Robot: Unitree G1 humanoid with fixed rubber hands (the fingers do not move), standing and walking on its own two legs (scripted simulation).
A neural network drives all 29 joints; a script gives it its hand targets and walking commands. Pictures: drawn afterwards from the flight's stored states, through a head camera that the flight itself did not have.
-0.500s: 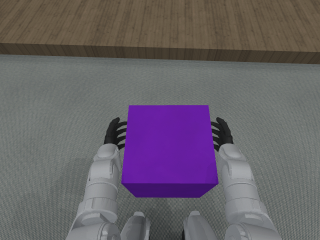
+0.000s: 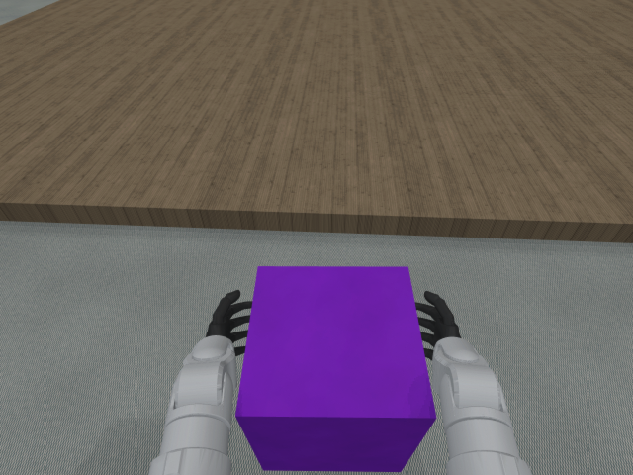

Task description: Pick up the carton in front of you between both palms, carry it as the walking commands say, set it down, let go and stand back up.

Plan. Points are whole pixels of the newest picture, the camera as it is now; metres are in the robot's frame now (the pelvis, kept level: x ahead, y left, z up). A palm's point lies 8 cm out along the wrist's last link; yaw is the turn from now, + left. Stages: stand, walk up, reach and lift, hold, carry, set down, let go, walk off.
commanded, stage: reach and lift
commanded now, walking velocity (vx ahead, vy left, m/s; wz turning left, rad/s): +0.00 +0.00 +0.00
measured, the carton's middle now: (332, 373) +0.29 +0.00 -0.05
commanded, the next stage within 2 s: hold in 0.98 s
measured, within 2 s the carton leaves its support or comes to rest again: neither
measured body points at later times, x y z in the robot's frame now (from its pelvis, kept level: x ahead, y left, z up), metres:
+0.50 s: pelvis -0.01 +0.00 +0.01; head -0.02 +0.00 +0.45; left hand +0.31 +0.15 +0.03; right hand +0.31 -0.15 +0.03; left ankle +0.01 +0.12 -0.74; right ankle +0.02 -0.12 -0.74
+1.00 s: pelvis +0.01 +0.00 +0.01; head -0.02 +0.00 +0.46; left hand +0.31 +0.15 +0.04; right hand +0.31 -0.15 +0.04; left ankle +0.01 +0.12 -0.74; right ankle +0.02 -0.12 -0.74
